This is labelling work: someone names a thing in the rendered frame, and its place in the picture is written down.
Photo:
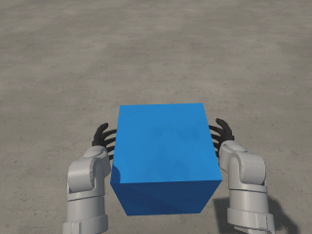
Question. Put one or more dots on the carton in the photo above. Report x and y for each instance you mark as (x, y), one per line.
(164, 160)

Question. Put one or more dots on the robot right forearm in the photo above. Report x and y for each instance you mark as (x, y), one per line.
(247, 183)

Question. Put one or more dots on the left robot hand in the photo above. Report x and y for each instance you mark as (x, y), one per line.
(100, 138)

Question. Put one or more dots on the robot left forearm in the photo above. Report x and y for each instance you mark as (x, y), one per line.
(85, 212)

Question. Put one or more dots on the right robot hand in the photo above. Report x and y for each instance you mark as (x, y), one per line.
(225, 134)

